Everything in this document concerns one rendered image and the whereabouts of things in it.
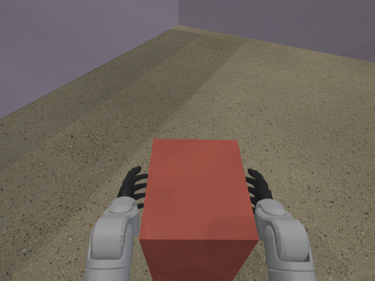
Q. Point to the robot left hand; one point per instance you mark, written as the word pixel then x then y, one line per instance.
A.
pixel 128 188

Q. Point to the left robot forearm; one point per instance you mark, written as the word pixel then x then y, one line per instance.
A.
pixel 110 247

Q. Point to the right robot forearm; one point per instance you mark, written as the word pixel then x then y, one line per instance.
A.
pixel 287 248

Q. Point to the robot right hand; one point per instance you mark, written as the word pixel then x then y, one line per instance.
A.
pixel 261 190

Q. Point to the carton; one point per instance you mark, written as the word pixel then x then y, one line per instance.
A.
pixel 197 222

